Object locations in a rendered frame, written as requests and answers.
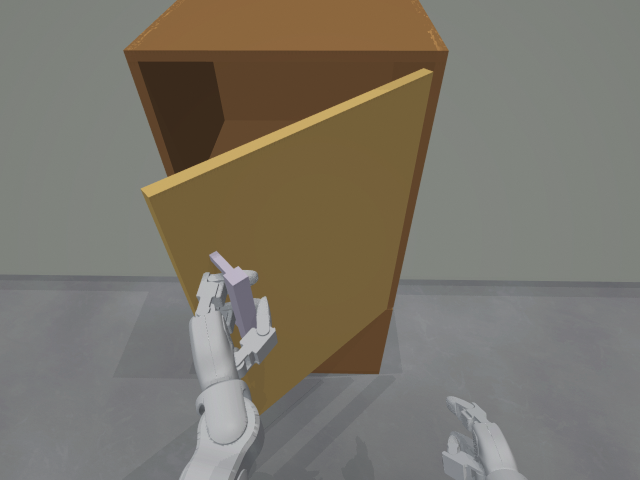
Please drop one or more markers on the handle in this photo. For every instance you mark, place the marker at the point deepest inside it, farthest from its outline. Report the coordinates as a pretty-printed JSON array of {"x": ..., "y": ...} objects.
[{"x": 240, "y": 294}]

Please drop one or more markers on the robot right hand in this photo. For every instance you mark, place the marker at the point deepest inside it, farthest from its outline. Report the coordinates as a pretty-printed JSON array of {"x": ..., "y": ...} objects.
[{"x": 468, "y": 459}]

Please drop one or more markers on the robot left hand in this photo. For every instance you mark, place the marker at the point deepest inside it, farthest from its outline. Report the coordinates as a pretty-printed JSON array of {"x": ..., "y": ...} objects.
[{"x": 210, "y": 329}]

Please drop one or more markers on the left robot forearm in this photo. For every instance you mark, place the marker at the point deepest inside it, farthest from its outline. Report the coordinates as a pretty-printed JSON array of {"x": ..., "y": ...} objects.
[{"x": 230, "y": 433}]

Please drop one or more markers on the cupboard door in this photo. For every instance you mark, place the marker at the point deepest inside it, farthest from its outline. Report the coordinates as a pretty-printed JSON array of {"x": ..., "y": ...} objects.
[{"x": 317, "y": 209}]

